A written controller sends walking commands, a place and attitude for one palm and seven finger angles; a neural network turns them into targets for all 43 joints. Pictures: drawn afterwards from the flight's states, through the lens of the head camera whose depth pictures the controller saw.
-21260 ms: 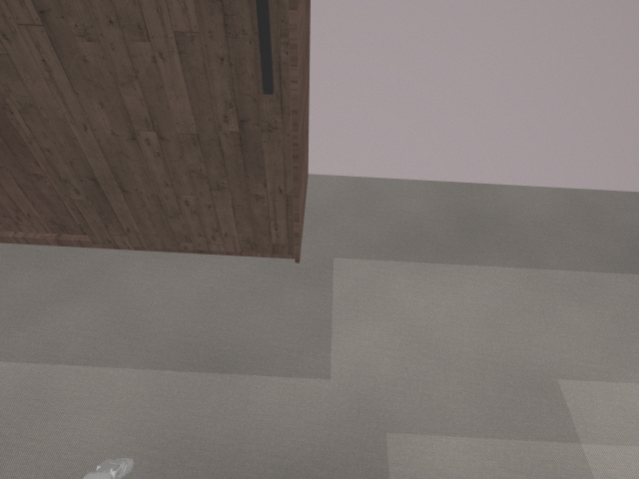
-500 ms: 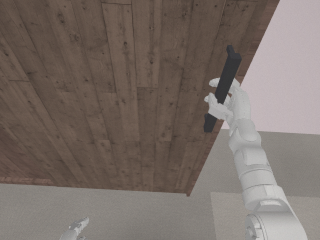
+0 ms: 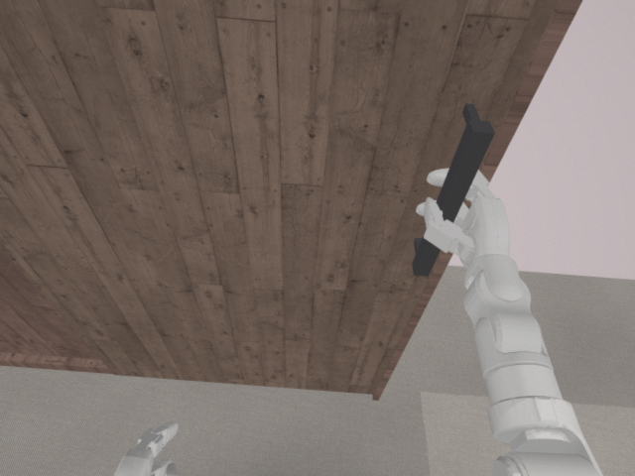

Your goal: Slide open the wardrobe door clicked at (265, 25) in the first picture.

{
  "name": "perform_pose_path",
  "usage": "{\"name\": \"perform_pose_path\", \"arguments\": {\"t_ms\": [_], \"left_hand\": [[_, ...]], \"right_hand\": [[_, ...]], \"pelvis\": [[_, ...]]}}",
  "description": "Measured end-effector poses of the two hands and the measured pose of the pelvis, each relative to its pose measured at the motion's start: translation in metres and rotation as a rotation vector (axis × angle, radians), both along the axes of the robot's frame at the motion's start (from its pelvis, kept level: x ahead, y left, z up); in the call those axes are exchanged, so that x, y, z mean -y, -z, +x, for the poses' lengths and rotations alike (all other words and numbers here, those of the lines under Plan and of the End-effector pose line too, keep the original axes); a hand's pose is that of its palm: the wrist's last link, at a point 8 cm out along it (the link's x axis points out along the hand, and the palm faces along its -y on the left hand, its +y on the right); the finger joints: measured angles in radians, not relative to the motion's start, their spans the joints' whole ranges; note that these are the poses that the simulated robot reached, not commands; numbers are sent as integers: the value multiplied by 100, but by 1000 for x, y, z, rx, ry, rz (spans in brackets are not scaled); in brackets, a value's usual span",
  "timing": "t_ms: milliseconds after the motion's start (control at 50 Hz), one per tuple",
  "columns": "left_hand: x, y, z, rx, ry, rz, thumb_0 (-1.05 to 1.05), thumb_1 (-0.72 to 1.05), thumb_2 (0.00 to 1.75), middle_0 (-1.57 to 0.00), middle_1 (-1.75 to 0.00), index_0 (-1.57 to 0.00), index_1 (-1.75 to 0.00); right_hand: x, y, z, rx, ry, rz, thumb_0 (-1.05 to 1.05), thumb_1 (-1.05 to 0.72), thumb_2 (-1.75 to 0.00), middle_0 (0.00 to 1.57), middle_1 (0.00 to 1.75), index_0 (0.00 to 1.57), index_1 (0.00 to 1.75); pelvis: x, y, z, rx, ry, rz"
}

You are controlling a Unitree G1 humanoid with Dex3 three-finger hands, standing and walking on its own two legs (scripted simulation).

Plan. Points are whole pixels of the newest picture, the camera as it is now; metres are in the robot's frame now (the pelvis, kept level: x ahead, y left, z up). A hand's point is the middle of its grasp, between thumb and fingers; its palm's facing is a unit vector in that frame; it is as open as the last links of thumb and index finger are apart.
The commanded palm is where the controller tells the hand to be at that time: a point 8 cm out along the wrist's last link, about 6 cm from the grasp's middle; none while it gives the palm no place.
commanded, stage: tug the door sideways, standing still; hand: right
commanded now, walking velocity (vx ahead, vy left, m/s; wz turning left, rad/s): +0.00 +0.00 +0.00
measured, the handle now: (442, 200) +0.46 -0.12 +0.12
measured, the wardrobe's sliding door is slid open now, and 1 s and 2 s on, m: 0.00 0.02 0.08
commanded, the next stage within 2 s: step sideways, sliding the door along in 0.92 s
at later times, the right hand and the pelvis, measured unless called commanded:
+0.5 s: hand (431, 224) +0.40 -0.10 +0.13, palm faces +0.02 +1.00 -0.02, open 5.8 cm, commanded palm +0.37 -0.11 +0.13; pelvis +0.01 +0.00 +0.00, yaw -4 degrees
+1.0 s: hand (412, 224) +0.40 -0.07 +0.13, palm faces +0.00 +1.00 -0.04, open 6.0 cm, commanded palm +0.38 -0.07 +0.13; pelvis -0.01 -0.01 -0.01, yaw -4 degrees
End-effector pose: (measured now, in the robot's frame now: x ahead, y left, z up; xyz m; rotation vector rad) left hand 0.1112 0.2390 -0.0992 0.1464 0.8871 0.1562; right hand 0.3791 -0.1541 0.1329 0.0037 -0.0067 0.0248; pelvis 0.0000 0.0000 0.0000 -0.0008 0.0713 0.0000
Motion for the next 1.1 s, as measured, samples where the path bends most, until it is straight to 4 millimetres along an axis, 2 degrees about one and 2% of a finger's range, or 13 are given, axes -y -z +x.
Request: {"name": "perform_pose_path", "arguments": {"t_ms": [200,400,600,840,1100], "left_hand": [[2,-5,32,14,21,5,1,91,90,-20,-30,-20,-30],[15,0,52,2,101,11,1,91,90,-20,-30,-20,-30],[30,8,37,-15,129,-23,1,91,90,-20,-30,-20,-30],[31,19,10,-76,139,-31,1,91,90,-20,-30,-20,-30],[27,17,9,-57,104,-15,1,91,90,-20,-30,-20,-30]], "right_hand": [[0,-1,0,-9,-4,-4,1,-73,-78,32,140,32,140],[-1,-2,-1,-24,36,-16,1,-71,-83,35,139,35,140],[-5,-2,-2,-19,50,-33,0,-74,-81,32,140,29,140],[-15,-2,-3,-6,36,-48,0,-75,-79,32,140,25,140],[-30,-2,0,20,-13,-87,-1,-71,-78,35,139,28,140]], "pelvis": [[-1,-1,17,0,10,4],[1,1,14,-6,56,6],[5,4,4,-2,70,8],[9,6,-3,-7,79,9],[6,5,-10,10,67,4]]}}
